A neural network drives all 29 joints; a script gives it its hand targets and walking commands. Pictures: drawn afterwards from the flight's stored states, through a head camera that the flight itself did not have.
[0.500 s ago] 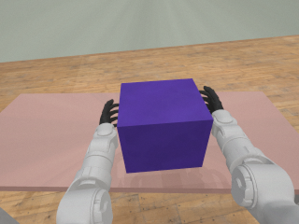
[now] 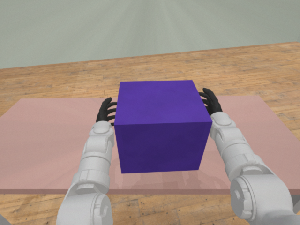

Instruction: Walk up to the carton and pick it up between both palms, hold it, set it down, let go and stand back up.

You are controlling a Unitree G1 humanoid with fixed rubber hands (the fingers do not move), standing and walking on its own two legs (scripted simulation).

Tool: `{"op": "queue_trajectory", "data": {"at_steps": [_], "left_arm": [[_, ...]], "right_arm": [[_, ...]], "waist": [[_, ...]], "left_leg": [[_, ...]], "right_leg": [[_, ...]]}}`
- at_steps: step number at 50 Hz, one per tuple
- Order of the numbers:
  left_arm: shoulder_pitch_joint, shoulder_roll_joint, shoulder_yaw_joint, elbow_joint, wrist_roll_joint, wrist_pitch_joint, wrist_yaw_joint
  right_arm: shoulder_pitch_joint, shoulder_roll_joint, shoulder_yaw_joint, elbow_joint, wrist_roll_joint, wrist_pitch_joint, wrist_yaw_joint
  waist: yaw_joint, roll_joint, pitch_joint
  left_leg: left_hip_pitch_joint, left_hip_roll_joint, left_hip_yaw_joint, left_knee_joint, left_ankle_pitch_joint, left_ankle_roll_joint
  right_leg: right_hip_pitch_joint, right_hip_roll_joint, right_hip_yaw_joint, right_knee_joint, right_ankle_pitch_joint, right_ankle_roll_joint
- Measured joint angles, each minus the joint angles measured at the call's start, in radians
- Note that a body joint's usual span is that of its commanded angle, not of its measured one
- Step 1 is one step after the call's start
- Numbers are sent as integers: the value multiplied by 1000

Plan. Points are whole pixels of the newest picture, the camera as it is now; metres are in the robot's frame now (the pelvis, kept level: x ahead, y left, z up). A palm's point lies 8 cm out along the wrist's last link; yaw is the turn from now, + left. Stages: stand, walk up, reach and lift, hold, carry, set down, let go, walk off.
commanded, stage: reach and lift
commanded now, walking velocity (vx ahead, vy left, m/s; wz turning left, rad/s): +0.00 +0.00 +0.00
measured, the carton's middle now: (158, 124) +0.39 +0.01 +0.12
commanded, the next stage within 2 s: hold in 0.68 s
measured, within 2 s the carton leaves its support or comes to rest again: neither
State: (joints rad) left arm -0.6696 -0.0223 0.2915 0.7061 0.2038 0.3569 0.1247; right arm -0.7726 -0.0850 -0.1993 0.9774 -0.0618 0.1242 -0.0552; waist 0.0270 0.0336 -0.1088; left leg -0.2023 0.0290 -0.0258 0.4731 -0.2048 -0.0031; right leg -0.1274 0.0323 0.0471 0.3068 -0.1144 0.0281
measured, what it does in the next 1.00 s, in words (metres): stands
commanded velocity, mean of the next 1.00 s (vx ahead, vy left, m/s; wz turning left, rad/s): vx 0.00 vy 0.00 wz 0.00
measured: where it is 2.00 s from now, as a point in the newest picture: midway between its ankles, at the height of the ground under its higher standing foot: outside the picture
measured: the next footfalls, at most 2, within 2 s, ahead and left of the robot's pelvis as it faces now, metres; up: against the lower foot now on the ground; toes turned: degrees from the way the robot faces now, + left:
none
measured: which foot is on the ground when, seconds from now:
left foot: down 0.00-1.00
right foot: down 0.00-1.00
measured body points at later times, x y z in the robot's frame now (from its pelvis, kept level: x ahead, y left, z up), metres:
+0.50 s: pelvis +0.00 +0.00 +0.00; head -0.06 +0.00 +0.45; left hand +0.38 +0.17 +0.15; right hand +0.41 -0.15 +0.16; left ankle +0.04 +0.11 -0.74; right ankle +0.04 -0.14 -0.74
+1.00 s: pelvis +0.00 +0.00 +0.00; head -0.09 +0.00 +0.44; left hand +0.37 +0.17 +0.18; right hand +0.39 -0.15 +0.19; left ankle +0.04 +0.11 -0.74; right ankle +0.04 -0.14 -0.74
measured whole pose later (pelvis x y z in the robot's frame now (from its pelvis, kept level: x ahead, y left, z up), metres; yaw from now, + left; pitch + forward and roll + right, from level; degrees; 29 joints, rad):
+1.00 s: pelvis +0.00 +0.00 +0.00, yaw +0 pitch -6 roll -2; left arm -0.67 -0.02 0.29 0.54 0.21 0.51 0.10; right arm -0.77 -0.08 -0.16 0.83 0.00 0.26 -0.08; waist 0.01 0.03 -0.11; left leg -0.16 0.03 -0.03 0.46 -0.20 0.00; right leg -0.09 0.03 0.05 0.30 -0.11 0.03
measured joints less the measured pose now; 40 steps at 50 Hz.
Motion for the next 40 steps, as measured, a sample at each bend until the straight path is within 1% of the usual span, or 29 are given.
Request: {"op": "queue_trajectory", "data": {"at_steps": [19,28,34,40], "left_arm": [[0,0,0,-17,-32,18,9],[0,0,0,-70,-45,30,10],[0,0,0,-88,-29,72,2],[3,0,0,-143,-30,96,-3]], "right_arm": [[0,0,-2,-5,0,7,0],[0,1,7,-62,27,27,-5],[0,3,12,-68,37,58,-9],[2,3,28,-122,64,83,-20]], "waist": [[-2,0,3],[-2,0,3],[-6,0,3],[-14,0,3]], "left_leg": [[0,0,0,-10,2,0],[0,0,0,-11,2,0],[6,0,0,-11,2,0],[15,0,0,-11,3,0]], "right_leg": [[-5,0,0,0,-3,-1],[-5,0,0,0,-4,-1],[1,0,0,-1,-3,-1],[11,0,0,-2,-2,-1]]}}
